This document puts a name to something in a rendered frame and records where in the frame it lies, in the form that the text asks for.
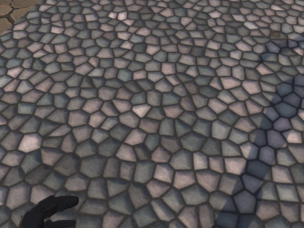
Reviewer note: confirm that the left robot hand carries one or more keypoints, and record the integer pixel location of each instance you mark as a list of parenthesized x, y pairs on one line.
[(35, 218)]

